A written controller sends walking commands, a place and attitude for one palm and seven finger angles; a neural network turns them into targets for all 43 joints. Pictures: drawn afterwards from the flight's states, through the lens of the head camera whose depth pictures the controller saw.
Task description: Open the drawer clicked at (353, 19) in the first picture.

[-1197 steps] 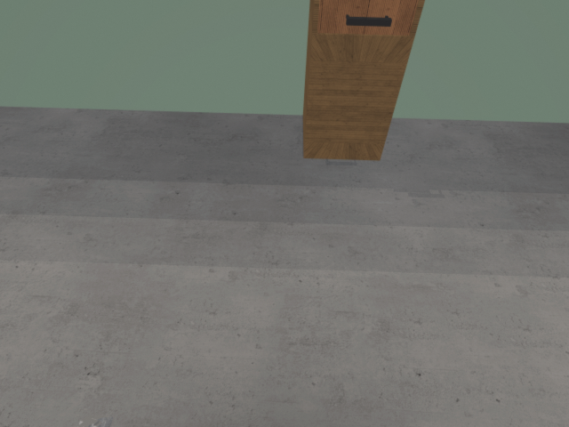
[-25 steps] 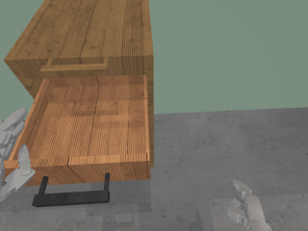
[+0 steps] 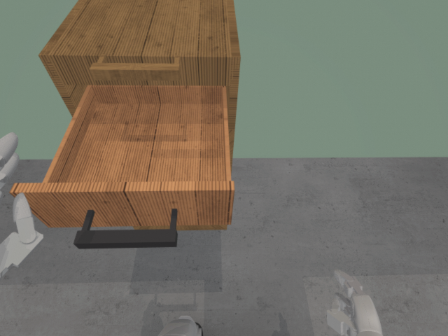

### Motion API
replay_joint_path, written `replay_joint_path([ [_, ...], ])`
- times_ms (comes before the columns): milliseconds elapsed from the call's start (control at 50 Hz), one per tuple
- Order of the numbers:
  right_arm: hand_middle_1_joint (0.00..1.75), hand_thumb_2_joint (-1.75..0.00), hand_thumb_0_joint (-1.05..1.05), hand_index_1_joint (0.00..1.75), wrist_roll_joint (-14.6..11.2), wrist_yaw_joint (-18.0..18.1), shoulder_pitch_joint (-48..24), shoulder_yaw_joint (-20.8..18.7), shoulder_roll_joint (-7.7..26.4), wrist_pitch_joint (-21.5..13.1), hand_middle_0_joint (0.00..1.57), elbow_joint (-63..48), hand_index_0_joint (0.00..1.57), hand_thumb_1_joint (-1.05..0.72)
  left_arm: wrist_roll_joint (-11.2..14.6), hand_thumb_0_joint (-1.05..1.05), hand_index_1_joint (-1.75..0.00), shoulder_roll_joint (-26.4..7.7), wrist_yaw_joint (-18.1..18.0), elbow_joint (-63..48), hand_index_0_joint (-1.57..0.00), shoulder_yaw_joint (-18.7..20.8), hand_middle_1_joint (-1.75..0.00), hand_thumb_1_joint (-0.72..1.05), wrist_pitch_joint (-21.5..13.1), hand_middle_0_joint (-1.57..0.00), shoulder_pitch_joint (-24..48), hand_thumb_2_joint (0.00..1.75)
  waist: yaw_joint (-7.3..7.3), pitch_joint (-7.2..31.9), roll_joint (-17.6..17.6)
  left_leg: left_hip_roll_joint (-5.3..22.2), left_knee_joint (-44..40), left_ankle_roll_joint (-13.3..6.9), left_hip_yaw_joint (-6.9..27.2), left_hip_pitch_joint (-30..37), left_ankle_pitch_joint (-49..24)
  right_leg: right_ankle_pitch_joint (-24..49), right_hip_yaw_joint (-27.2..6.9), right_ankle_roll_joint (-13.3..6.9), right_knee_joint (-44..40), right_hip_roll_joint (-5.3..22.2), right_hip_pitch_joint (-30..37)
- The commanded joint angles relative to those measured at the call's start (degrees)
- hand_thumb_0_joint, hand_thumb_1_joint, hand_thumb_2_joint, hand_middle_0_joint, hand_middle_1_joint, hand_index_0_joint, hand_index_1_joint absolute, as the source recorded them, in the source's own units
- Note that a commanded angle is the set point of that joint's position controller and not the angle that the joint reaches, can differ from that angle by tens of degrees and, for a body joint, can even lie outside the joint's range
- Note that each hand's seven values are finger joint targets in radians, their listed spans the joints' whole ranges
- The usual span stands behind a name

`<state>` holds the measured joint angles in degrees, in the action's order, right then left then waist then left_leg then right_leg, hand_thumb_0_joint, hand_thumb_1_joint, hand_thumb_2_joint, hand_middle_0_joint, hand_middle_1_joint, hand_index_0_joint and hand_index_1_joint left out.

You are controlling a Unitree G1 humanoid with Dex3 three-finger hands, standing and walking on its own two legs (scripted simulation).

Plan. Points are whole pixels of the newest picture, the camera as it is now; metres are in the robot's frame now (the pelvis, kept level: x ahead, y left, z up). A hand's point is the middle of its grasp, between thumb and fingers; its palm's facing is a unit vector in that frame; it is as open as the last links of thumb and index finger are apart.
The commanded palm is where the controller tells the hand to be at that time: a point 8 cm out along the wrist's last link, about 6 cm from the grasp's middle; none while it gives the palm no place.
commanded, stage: step back with the hand held close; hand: left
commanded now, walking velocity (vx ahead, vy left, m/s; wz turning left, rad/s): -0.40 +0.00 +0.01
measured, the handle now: (130, 226) +0.30 +0.20 +0.00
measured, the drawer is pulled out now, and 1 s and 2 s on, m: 0.30 0.30 0.30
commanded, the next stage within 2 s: stop stepping back and stand still in 0.38 s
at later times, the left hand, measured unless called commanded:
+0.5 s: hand (31, 300) +0.14 +0.21 +0.17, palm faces +0.25 -0.84 -0.49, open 7.4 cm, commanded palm +0.06 +0.26 +0.19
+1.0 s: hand out of the picture +0.05 +0.19 +0.18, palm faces +0.29 -0.81 -0.50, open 7.4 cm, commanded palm -0.02 +0.24 +0.19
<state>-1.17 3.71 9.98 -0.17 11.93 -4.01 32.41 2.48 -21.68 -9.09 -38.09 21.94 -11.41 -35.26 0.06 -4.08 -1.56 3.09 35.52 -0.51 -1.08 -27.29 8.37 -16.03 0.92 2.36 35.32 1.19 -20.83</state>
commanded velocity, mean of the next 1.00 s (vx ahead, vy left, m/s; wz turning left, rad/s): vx -0.10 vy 0.03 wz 0.01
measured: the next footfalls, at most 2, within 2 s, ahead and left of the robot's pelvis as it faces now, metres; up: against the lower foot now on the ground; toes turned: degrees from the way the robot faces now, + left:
right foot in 0.14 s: +0.01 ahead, -0.13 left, +0.00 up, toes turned -1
left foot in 0.34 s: +0.02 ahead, +0.11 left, +0.00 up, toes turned +1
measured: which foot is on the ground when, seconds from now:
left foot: down 0.00-0.18, up 0.20-0.32, down 0.34-0.62, up 0.64-0.86, down 0.88-1.00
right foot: down 0.00-0.00, up 0.02-0.12, down 0.14-0.36, up 0.38-0.60, down 0.62-1.00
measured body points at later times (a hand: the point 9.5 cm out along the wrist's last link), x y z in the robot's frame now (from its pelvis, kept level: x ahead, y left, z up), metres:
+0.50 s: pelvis -0.08 -0.01 +0.02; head -0.01 +0.01 +0.46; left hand +0.12 +0.25 +0.20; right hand +0.11 -0.24 -0.06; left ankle -0.02 +0.11 -0.72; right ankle -0.10 -0.12 -0.68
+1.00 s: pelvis -0.15 -0.04 +0.02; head -0.13 -0.03 +0.46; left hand +0.02 +0.23 +0.21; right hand -0.02 -0.31 -0.07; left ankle -0.16 +0.10 -0.72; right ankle -0.15 -0.14 -0.72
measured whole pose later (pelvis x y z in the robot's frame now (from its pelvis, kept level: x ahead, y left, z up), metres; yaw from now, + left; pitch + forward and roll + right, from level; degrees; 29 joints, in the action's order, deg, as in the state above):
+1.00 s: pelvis -0.15 -0.04 +0.02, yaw -1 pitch +0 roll +0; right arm -1.6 2.7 13.7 -2.0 14.2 -5.0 34.6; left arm 2.0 -23.7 -9.3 -36.3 21.4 -11.2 -39.3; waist -2.4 -2.3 0.7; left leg 2.4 28.7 1.4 -1.2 -13.2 15.8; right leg -14.6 6.4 -1.0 28.7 1.4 -14.5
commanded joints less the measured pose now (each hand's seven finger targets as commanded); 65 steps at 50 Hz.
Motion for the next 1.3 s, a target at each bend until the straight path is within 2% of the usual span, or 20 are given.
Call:
replay_joint_path([
  [0, 0.30, -0.90, 0.00, 0.30, -0.2, 0.7, -5.1, -3.0, 7.2, -4.8, 0.20, -11.0, 0.20, -0.90, -0.4, 0.00, -0.30, -9.5, -1.3, -11.7, -0.20, 8.7, -0.30, 0.90, -4.5, -0.20, -0.5, 0.90, -0.03, 7.5, -13.7, 14.5, -25.7, -6.2, 17.5, -11.4, 33.3, -8.7, 0.4, -1.0, 14.6, -3.4, 12.0],
  [120, 0.30, -0.90, 0.00, 0.30, 0.5, -0.9, -4.7, -2.0, 6.4, -6.3, 0.20, -8.3, 0.20, -0.90, 1.0, 0.00, -0.30, -10.4, 0.1, -13.2, -0.20, 8.3, -0.30, 0.90, -6.3, -0.20, -1.5, 0.90, 0.15, 8.6, -5.8, 6.7, -9.1, -2.0, 6.5, 2.9, 11.7, 2.8, -1.9, -3.5, -12.4, 1.1, 6.6],
  [180, 0.30, -0.90, 0.00, 0.30, -0.6, -1.1, -3.8, -4.0, 5.7, -4.9, 0.20, -6.6, 0.20, -0.90, 1.1, 0.00, -0.30, -10.1, -0.3, -9.9, -0.20, 7.0, -0.30, 0.90, -5.0, -0.20, -1.2, 0.90, -0.30, 12.1, 12.5, -3.2, 21.7, 2.3, 0.9, 9.9, 13.8, 8.7, -18.3, -12.2, -19.5, 18.9, -5.6],
  [240, 0.30, -0.90, 0.00, 0.30, 0.8, -0.3, -8.6, -1.2, 2.1, -3.0, 0.20, -6.9, 0.20, -0.90, -0.2, 0.00, -0.30, -9.9, -0.6, -8.0, -0.20, 8.3, -0.30, 0.90, -3.7, -0.20, -1.2, 0.90, -1.07, 9.0, 10.8, -2.0, 9.9, 2.1, 3.4, 1.6, 19.0, 37.6, -9.1, -10.5, -10.9, 15.2, 5.7],
  [280, 0.30, -0.90, 0.00, 0.30, 0.9, 0.5, -6.8, -1.4, 3.2, -1.6, 0.20, -6.1, 0.20, -0.90, -0.3, 0.00, -0.30, -9.5, -0.7, -8.3, -0.20, 8.1, -0.30, 0.90, -3.3, -0.20, -2.9, 0.90, -1.78, 10.3, 6.6, -1.8, -12.3, 1.8, 0.2, 7.0, 2.1, 39.1, -3.4, -5.2, -3.7, 9.0, 10.6],
  [340, 0.30, -0.90, 0.00, 0.30, 0.0, -0.7, -5.5, -4.4, 6.0, -2.9, 0.20, -8.5, 0.20, -0.90, 0.0, 0.00, -0.30, -10.1, 0.1, -12.0, -0.20, 6.7, -0.30, 0.90, -4.6, -0.20, -3.4, 0.90, -0.24, 16.2, -9.0, 16.4, -11.5, -4.7, 11.6, 23.4, -45.4, -7.5, -0.9, -2.6, 10.3, -0.1, -1.4],
  [360, 0.30, -0.90, 0.00, 0.30, 1.5, -1.0, -4.9, -3.6, 4.4, -3.8, 0.20, -8.3, 0.20, -0.90, 0.3, 0.00, -0.30, -10.4, 0.2, -12.9, -0.20, 8.1, -0.30, 0.90, -4.6, -0.20, -6.8, 0.90, 0.31, 19.0, -15.5, 17.5, -12.7, -6.9, 14.5, 20.2, -43.1, -15.0, -1.1, -1.7, 17.1, -1.2, -2.0],
  [460, 0.30, -0.90, 0.00, 0.30, 1.3, -2.2, -3.9, -3.9, 6.2, -5.5, 0.20, -6.2, 0.20, -0.90, 0.7, 0.00, -0.30, -8.6, -0.3, -19.8, -0.20, 6.1, -0.30, 0.90, -3.5, -0.20, -5.0, 0.90, -0.16, 16.9, -11.7, 14.2, -11.0, -6.4, 8.0, 23.0, -40.4, -9.8, 0.8, -1.2, 14.6, -1.8, -4.0],
  [540, 0.30, -0.90, 0.00, 0.30, 0.3, -1.6, -4.5, -2.5, 6.8, -4.6, 0.20, -8.5, 0.20, -0.90, 1.5, 0.00, -0.30, -10.6, -0.9, -14.3, -0.20, 9.2, -0.30, 0.90, -1.5, -0.20, -7.3, 0.90, -0.32, 11.4, -10.7, 10.3, -13.0, -4.2, 5.5, 10.2, 0.8, -5.7, 2.4, -1.4, -4.5, -0.6, 7.9],
  [580, 0.30, -0.90, 0.00, 0.30, -0.4, -1.2, -4.6, -2.2, 6.1, -3.4, 0.20, -9.5, 0.20, -0.90, 1.5, 0.00, -0.30, -11.3, -0.5, -12.4, -0.20, 8.9, -0.30, 0.90, -1.5, -0.20, -5.5, 0.90, -1.14, 8.2, -1.5, 2.3, -6.1, -0.2, 0.0, 4.2, 19.8, 0.3, 1.1, -3.2, -18.1, 3.3, 12.4],
  [620, 0.30, -0.90, 0.00, 0.30, -1.0, -0.8, -3.3, -2.9, 5.5, -2.5, 0.20, -8.8, 0.20, -0.90, 2.1, 0.00, -0.30, -11.1, -0.8, -8.2, -0.20, 8.8, -0.30, 0.90, -0.6, -0.20, -2.6, 0.90, -1.38, 7.3, 15.2, -3.8, 21.1, 2.0, 0.7, 5.2, 17.3, -14.2, -21.0, -11.7, -27.0, 20.5, -3.1],
  [640, 0.30, -0.90, 0.00, 0.30, -0.8, -1.1, -2.6, -3.4, 6.7, -2.0, 0.20, -7.8, 0.20, -0.90, 1.6, 0.00, -0.30, -10.2, -0.9, -7.9, -0.20, 7.8, -0.30, 0.90, -0.1, -0.20, -2.0, 0.90, -1.54, 7.7, 15.3, -4.1, 28.5, 1.7, 2.8, 3.4, 15.7, -7.7, -21.7, -12.5, -25.6, 20.0, -1.8],
  [700, 0.30, -0.90, 0.00, 0.30, 0.1, -0.5, -6.2, -2.2, 5.5, -1.9, 0.20, -7.0, 0.20, -0.90, 0.5, 0.00, -0.30, -8.7, -1.0, -4.4, -0.20, 6.5, -0.30, 0.90, -1.0, -0.20, -3.3, 0.90, -2.45, 6.4, 10.3, -1.5, 19.4, 1.0, 2.5, 1.5, 14.3, 5.3, -8.8, -9.7, -20.2, 16.1, 5.1],
  [780, 0.30, -0.90, 0.00, 0.30, 0.4, -0.5, -4.8, -2.1, 5.6, -4.0, 0.20, -6.7, 0.20, -0.90, -1.2, 0.00, -0.30, -8.4, -1.8, -7.5, -0.20, 5.2, -0.30, 0.90, -2.4, -0.20, -4.3, 0.90, -1.27, 6.8, 8.3, -2.4, -10.9, -1.7, -1.8, 11.2, 10.7, 5.0, -6.7, -7.2, -17.7, 13.0, 10.1],
  [820, 0.30, -0.90, 0.00, 0.30, 0.7, -0.4, -3.6, -2.9, 7.2, -5.3, 0.20, -7.6, 0.20, -0.90, -0.6, 0.00, -0.30, -9.3, -2.1, -12.1, -0.20, 5.3, -0.30, 0.90, -3.6, -0.20, -3.4, 0.90, -0.55, 7.3, -1.8, 2.8, -19.4, -3.1, 2.9, 14.6, 1.3, 8.8, -2.9, -4.1, -10.3, 7.1, 13.2],
  [860, 0.30, -0.90, 0.00, 0.30, -0.2, -0.8, -3.6, -4.3, 9.4, -5.2, 0.20, -8.9, 0.20, -0.90, -0.2, 0.00, -0.30, -10.5, -1.4, -12.5, -0.20, 6.1, -0.30, 0.90, -3.6, -0.20, -4.8, 0.90, 0.61, 10.2, -3.9, 7.6, -12.9, -3.9, 7.3, 17.3, -11.6, 9.7, 0.0, -2.3, -6.4, 3.6, 11.7],
  [1020, 0.30, -0.90, 0.00, 0.30, -0.4, -0.9, -2.5, -3.1, 6.9, -4.3, 0.20, -7.2, 0.20, -0.90, 0.2, 0.00, -0.30, -8.3, -1.5, -6.0, -0.20, 5.4, -0.30, 0.90, -3.6, -0.20, -3.5, 0.90, -1.49, 5.9, 3.7, 0.1, -8.9, -1.2, 1.8, 10.2, 7.0, 2.7, -5.3, -3.7, -16.6, 6.4, 11.1],
  [1240, 0.30, -0.90, 0.00, 0.30, 0.2, -0.6, -3.9, -1.7, 6.1, -3.6, 0.20, -8.1, 0.20, -0.90, 0.1, 0.00, -0.30, -8.5, -1.5, -9.1, -0.20, 3.9, -0.30, 0.90, -1.8, -0.20, 0.5, 0.90, -0.83, 6.6, -1.7, 2.0, -15.8, -0.9, 3.0, 11.1, 1.8, 9.6, -0.2, -2.2, -14.1, 2.2, 15.1],
  [1260, 0.30, -0.90, 0.00, 0.30, 0.9, -5.6, -5.4, -4.9, 15.3, -6.0, 0.20, 7.3, 0.20, -0.90, -5.9, 0.00, -0.30, -0.9, 6.5, 41.3, -0.20, -16.7, -0.30, 0.90, 6.2, -0.20, 8.1, 0.90, -2.68, 1.9, -2.2, 2.7, -6.8, -0.7, 4.5, 6.8, -7.5, 16.0, 2.6, -3.5, -3.9, 5.0, 5.1],
  [1280, 0.30, -0.90, 0.00, 0.30, 1.1, -5.4, 0.8, -4.1, 10.9, -2.4, 0.20, 7.9, 0.20, -0.90, -5.0, 0.00, -0.30, 1.2, 7.9, 44.1, -0.20, -14.9, -0.30, 0.90, 10.0, -0.20, 6.9, 0.90, -1.75, 7.3, -1.8, 3.4, -7.1, -0.9, 3.2, 10.7, -9.1, 12.2, 0.7, -3.6, -4.3, 4.2, 5.1],
])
